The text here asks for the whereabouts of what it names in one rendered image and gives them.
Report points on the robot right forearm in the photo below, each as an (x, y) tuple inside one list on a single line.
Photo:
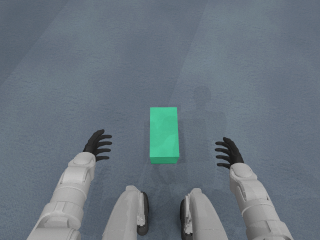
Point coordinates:
[(259, 214)]

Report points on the left robot upper arm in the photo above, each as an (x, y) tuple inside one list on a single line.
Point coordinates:
[(55, 234)]

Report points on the carton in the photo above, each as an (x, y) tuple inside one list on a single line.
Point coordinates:
[(164, 138)]

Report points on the left robot foot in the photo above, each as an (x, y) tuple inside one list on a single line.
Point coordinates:
[(143, 229)]

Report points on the left robot hand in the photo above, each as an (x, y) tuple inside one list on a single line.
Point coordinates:
[(93, 144)]

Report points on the right robot hand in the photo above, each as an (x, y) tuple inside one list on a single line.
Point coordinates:
[(234, 155)]

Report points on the robot left forearm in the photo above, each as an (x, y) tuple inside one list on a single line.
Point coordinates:
[(65, 209)]

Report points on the right robot foot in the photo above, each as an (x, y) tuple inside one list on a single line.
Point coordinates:
[(188, 235)]

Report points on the robot foot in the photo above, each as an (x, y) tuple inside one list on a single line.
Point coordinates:
[(143, 229), (188, 235)]

